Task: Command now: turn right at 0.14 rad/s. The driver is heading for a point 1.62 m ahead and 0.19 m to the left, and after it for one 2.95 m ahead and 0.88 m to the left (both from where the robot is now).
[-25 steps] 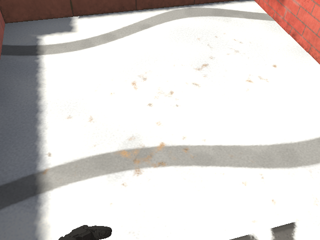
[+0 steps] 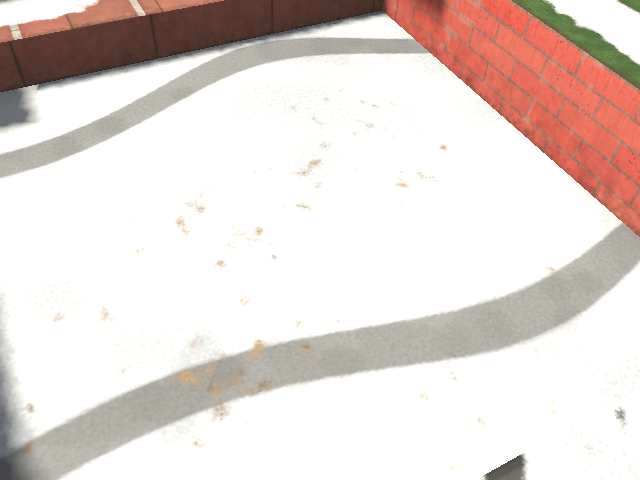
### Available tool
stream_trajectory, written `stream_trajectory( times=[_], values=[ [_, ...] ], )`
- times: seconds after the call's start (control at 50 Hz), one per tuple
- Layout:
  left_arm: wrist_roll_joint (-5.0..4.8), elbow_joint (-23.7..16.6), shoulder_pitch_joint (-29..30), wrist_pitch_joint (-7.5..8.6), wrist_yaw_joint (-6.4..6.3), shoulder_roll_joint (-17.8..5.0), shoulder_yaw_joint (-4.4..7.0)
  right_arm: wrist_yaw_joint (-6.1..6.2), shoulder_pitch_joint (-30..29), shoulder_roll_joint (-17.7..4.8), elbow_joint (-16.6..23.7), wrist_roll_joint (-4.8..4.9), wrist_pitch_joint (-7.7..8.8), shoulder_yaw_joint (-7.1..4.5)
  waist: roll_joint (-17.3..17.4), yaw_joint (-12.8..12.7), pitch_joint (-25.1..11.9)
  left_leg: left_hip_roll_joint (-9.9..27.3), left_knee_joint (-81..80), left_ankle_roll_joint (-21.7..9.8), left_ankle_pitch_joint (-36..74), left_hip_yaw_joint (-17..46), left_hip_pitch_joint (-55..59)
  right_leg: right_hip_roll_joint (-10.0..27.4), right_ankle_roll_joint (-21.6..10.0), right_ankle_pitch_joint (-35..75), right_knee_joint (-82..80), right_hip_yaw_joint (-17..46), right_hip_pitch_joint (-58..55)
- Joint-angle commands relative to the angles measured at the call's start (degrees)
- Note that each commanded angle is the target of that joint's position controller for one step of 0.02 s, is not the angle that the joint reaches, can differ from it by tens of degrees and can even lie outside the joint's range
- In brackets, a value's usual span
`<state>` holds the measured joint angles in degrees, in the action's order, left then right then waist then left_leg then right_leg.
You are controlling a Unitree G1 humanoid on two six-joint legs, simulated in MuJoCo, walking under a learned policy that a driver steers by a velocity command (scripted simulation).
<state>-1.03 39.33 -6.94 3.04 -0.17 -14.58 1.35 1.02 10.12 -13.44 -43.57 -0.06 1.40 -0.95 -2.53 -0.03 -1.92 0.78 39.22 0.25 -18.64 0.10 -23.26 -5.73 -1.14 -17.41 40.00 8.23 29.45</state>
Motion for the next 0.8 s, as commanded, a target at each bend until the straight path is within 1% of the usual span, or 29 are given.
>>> stream_trajectory(
  times=[0.02,0.04,0.06,0.08,0.1,0.12,0.14,0.16,0.18,0.2,0.22,0.24,0.26,0.28,0.3,0.34,0.36,0.38,0.4,0.42,0.44,0.5,0.64,0.8],
  values=[
    [0.53,-4.07,-3.07,-0.82,0.44,-3.69,0.90,1.11,-1.48,-7.22,6.04,-1.63,0.38,-1.68,14.66,-0.88,-3.33,18.50,-20.87,-14.89,17.87,27.23,13.00,4.20,1.58,-11.33,11.48,-1.45,8.95],
    [-0.29,-3.99,-0.02,-1.32,0.33,-4.38,1.39,1.31,-1.65,-5.25,6.64,-1.20,0.77,-1.18,9.14,0.54,-2.09,16.35,-18.78,-13.71,19.69,23.02,13.94,4.83,2.58,-9.49,13.39,-2.13,9.51],
    [-0.05,-3.36,-0.04,-2.14,0.08,-2.54,0.97,1.61,-1.70,-5.31,6.79,-1.10,0.86,-1.12,7.24,0.47,-2.67,14.57,-18.27,-12.59,18.82,20.19,14.87,5.93,3.32,-8.52,13.98,-2.85,9.26],
    [0.24,-3.52,0.33,-2.58,-0.01,-0.99,0.53,1.96,-1.73,-5.52,6.42,-0.24,0.50,-1.18,6.90,0.60,-2.03,13.36,-18.53,-11.76,15.55,17.89,15.10,7.50,3.45,-6.50,11.74,-3.15,7.85],
    [-0.04,-3.29,0.68,-2.97,-0.20,0.21,0.23,1.81,-1.53,-4.97,6.66,-0.26,0.08,-0.86,6.24,0.90,-1.12,11.29,-19.54,-11.31,15.42,14.50,12.28,7.07,3.40,-5.07,9.20,-4.61,3.99],
    [0.01,-3.27,1.19,-3.02,-0.34,0.99,-0.03,1.58,-0.94,-4.56,6.20,-0.32,-0.19,-0.73,7.14,1.30,-0.46,9.52,-20.18,-10.99,13.95,12.26,10.87,6.53,3.19,-3.89,5.20,-6.03,0.37],
    [-0.42,-3.36,3.01,-3.10,-0.70,2.45,-0.41,1.96,2.65,-4.36,4.09,0.88,-1.26,-1.08,6.82,3.08,2.39,5.38,-21.14,-10.91,5.26,8.89,11.01,3.78,3.37,-2.11,-2.40,-10.47,0.16],
    [-0.15,-2.92,2.69,-2.92,-0.90,2.97,-0.38,2.13,5.35,-4.57,2.73,0.91,-1.86,-1.22,7.93,3.48,2.93,4.91,-21.57,-11.02,0.30,8.78,11.34,3.32,3.32,1.59,-8.82,-11.36,-3.09],
    [0.44,-2.52,0.86,-2.55,-0.78,1.58,0.07,1.53,3.94,-4.71,3.60,-0.10,-1.35,-1.01,10.46,2.25,0.84,7.27,-21.14,-10.93,1.47,10.52,10.73,4.60,2.24,5.21,-12.79,-9.10,-9.12],
    [0.98,-2.56,0.68,-2.49,-0.68,-0.60,0.61,0.95,3.43,-4.23,3.48,-0.55,-0.58,-0.79,10.90,1.67,0.02,7.49,-20.65,-10.37,4.42,10.37,9.23,5.66,1.47,9.57,-14.08,-7.68,-13.49],
    [1.50,-3.10,-0.07,-2.52,-0.72,-2.30,1.01,0.54,3.02,-3.67,3.31,-0.49,0.15,-0.57,10.20,0.76,-1.41,7.25,-19.81,-9.18,5.73,9.83,8.03,7.69,0.26,12.73,-14.31,-5.42,-17.42],
    [1.53,-3.69,-0.08,-2.59,-1.18,-4.12,1.33,0.40,3.17,-2.99,3.13,-0.19,0.97,-0.36,7.45,1.04,-2.26,6.28,-19.65,-7.96,7.85,8.89,5.47,9.51,-1.16,15.72,-12.89,-3.91,-21.17],
    [1.12,-3.16,-0.25,-2.69,-1.26,-5.17,1.84,0.54,5.01,-1.95,2.61,-0.46,1.16,0.01,0.86,2.22,-2.72,2.86,-19.51,-6.43,5.38,4.66,5.98,9.45,-2.74,13.37,-11.80,-3.17,-19.87],
    [0.35,-3.62,-0.30,-2.90,-1.17,-3.17,1.42,0.73,4.77,-3.42,2.15,-0.92,1.11,-0.30,-0.22,1.28,-1.56,1.43,-18.20,-5.14,4.98,2.96,7.52,8.92,-3.55,11.84,-12.54,-3.09,-17.69],
    [0.52,-3.22,-0.16,-2.84,-1.05,-1.94,1.03,0.79,4.85,-3.46,1.75,-1.15,0.87,-0.39,-0.78,1.40,-0.42,1.05,-18.12,-4.95,5.65,2.46,7.67,9.00,-3.49,11.04,-12.91,-3.10,-16.79],
    [0.58,-3.06,-0.50,-2.63,-1.03,-1.13,0.88,0.95,5.27,-3.02,1.46,-1.23,0.43,-0.31,-0.41,1.51,-0.15,0.92,-17.72,-5.03,7.42,1.96,9.17,8.84,-3.03,12.00,-12.61,-3.26,-15.36],
    [1.28,-3.23,-1.11,-2.10,-0.82,-1.11,0.66,1.13,5.37,-2.54,0.97,-1.07,0.36,-0.31,-0.13,1.18,-0.08,0.85,-17.15,-4.86,7.48,2.00,9.68,8.85,-2.70,12.88,-12.31,-3.06,-15.10],
    [1.30,-3.11,-1.45,-1.85,-0.71,-1.11,0.65,1.18,5.83,-2.39,0.83,-1.06,0.30,-0.27,-0.36,1.38,-0.44,0.75,-16.90,-4.84,7.56,1.79,10.15,9.04,-2.75,13.49,-12.46,-2.79,-15.02],
    [1.24,-3.20,-1.54,-1.59,-0.74,-1.08,0.63,1.12,5.96,-2.22,0.67,-0.84,0.17,-0.22,-0.42,1.44,-0.72,0.81,-16.86,-4.64,8.31,1.69,10.55,9.30,-2.78,13.87,-12.61,-2.52,-15.25],
    [1.06,-3.21,-1.49,-1.26,-0.53,-1.09,0.45,1.20,5.98,-2.71,0.55,-1.08,0.03,-0.41,-0.62,1.54,-0.89,0.85,-16.55,-4.19,8.33,1.58,11.08,9.55,-2.96,14.05,-13.26,-2.09,-15.03],
    [0.99,-3.17,-1.15,-1.14,-0.32,-1.38,0.48,1.10,6.28,-2.35,0.28,-1.23,-0.03,-0.33,-1.15,1.87,-0.73,0.97,-16.61,-3.98,8.30,1.56,11.34,9.57,-3.06,14.06,-13.35,-1.98,-14.86],
    [1.01,-3.05,-1.25,-0.93,-0.09,-1.64,0.34,0.92,6.17,-2.66,-0.26,-1.14,-0.17,-0.42,-0.07,1.77,-0.30,1.04,-16.82,-3.72,8.64,1.51,11.79,9.53,-3.20,14.43,-13.78,-1.82,-14.79],
    [1.04,-1.91,-2.35,-0.78,-0.19,-2.25,0.08,0.86,6.29,-3.02,-1.64,-1.00,-0.19,-0.47,1.45,1.45,0.00,1.37,-17.37,-3.28,9.20,1.51,11.96,9.20,-3.43,14.60,-14.56,-1.90,-15.75],
    [1.04,-0.09,-3.08,-0.51,-0.12,-2.44,-0.04,1.06,7.65,-2.98,-3.39,-0.99,-0.39,-0.44,1.82,1.39,0.31,1.61,-17.91,-3.05,9.47,1.65,12.38,8.71,-3.45,14.49,-15.41,-2.44,-16.11]
  ],
)
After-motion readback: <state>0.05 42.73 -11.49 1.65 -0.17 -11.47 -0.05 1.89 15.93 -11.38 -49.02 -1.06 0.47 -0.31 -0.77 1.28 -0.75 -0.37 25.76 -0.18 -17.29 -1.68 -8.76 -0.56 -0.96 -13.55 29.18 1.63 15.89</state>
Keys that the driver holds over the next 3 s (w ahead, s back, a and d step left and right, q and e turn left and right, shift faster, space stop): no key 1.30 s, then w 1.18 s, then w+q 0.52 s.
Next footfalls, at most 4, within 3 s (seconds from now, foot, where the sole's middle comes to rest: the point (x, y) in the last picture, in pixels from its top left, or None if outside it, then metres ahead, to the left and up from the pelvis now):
0.22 right None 0.12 -0.11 -0.75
1.92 left None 0.45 0.14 -0.75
2.46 right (367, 378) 0.75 -0.11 -0.75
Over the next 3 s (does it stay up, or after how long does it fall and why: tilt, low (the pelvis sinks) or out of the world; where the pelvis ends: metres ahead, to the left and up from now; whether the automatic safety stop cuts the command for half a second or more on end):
stays up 0.87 0.01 0.01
